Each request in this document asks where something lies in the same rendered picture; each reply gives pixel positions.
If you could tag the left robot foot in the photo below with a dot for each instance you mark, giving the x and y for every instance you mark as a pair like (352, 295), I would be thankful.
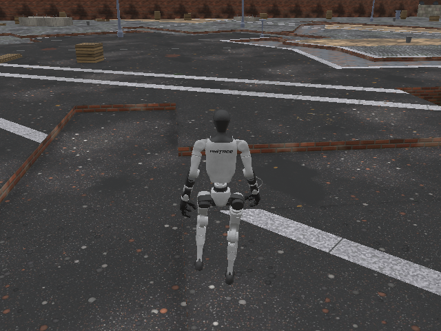
(198, 265)

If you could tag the robot right upper arm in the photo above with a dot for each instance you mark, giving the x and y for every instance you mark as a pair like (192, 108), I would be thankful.
(246, 157)

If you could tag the right robot foot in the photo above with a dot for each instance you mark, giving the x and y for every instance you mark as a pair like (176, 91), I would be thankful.
(229, 278)

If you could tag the robot right hand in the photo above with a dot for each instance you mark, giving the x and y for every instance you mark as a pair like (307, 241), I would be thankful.
(251, 196)

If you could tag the robot left hand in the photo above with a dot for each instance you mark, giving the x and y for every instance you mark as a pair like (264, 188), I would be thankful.
(184, 208)

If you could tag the right robot forearm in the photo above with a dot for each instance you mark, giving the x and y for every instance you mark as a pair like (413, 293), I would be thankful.
(253, 183)

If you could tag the robot left upper arm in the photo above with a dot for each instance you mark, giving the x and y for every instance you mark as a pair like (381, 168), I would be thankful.
(196, 157)

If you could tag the left robot forearm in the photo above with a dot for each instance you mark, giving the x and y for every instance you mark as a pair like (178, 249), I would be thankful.
(189, 183)

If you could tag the robot foot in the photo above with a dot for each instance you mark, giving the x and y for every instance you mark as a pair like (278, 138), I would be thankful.
(198, 265)
(229, 278)

